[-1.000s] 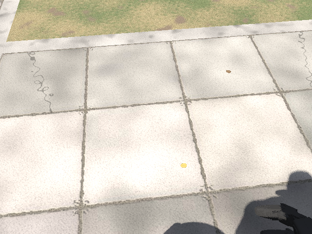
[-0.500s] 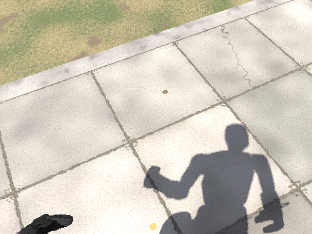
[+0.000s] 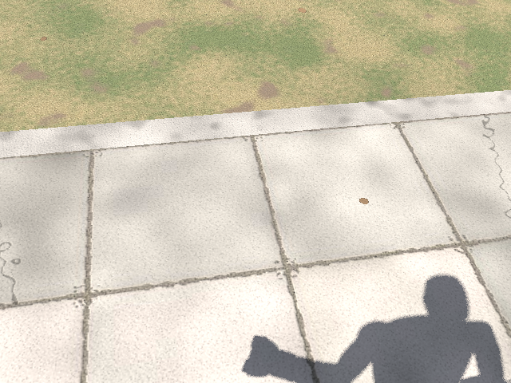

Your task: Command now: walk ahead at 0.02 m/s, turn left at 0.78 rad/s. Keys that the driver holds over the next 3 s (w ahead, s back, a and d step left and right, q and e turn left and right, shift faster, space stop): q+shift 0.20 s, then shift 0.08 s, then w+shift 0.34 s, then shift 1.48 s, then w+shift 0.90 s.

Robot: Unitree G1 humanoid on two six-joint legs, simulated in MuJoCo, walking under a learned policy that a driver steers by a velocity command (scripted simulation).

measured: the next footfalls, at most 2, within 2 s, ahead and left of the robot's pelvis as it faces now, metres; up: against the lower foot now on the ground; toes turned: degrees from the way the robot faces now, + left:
right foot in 0.48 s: +0.11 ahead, -0.11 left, +0.00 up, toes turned +22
left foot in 0.88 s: +0.37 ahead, +0.24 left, +0.00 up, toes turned +20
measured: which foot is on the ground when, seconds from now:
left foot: down 0.00-0.48, up 0.50-0.86, down 0.88-1.00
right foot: up 0.00-0.46, down 0.48-0.88, up 0.90-1.00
